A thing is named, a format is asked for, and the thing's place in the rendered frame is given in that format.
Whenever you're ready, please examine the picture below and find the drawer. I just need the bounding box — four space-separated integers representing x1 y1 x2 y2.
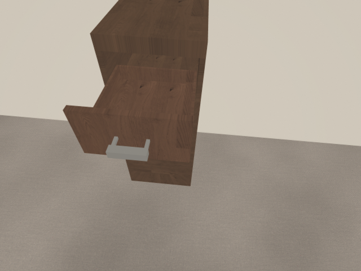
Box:
63 65 197 163

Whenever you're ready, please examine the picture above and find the cabinet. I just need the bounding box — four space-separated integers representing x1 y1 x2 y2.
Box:
90 0 209 186

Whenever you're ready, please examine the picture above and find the handle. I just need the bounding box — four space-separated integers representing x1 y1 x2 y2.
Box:
106 136 150 161

